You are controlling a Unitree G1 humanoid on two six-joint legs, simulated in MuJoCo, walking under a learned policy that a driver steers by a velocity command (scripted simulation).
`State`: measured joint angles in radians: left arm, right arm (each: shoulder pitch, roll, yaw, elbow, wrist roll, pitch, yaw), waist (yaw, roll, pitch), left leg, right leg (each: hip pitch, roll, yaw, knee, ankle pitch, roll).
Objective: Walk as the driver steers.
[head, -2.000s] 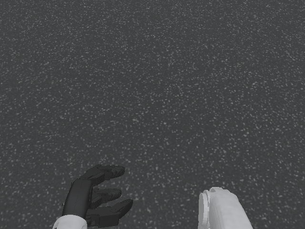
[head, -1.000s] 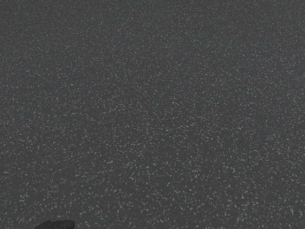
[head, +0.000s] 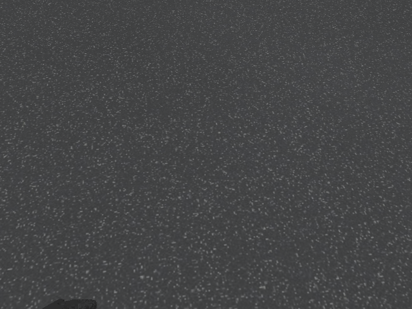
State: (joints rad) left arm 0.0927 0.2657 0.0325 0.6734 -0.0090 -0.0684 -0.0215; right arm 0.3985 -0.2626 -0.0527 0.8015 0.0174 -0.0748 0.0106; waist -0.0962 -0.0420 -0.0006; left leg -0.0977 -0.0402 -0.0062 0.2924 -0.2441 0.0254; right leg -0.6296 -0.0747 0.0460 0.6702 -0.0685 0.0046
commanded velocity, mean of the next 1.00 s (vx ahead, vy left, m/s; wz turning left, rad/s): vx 0.50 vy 0.00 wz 0.36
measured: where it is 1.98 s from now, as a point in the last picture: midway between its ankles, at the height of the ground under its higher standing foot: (145, 244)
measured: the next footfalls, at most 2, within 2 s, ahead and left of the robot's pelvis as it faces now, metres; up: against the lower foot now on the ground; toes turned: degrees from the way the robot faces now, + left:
right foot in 0.12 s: +0.23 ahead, -0.15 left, +0.00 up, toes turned +1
left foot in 0.66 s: +0.47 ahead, +0.15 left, +0.00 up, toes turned +20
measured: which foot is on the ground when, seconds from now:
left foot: down 0.00-0.14, up 0.16-0.64, down 0.66-1.00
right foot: up 0.00-0.10, down 0.12-0.64, up 0.66-1.00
